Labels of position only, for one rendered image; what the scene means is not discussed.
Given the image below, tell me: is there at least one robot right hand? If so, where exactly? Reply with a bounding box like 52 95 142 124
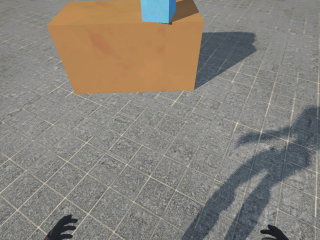
260 224 289 240

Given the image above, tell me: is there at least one robot left hand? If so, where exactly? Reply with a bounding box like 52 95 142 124
44 214 78 240

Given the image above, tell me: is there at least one pedestal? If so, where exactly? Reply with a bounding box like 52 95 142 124
47 0 204 94

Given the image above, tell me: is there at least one carton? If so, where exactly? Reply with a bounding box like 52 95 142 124
140 0 176 24

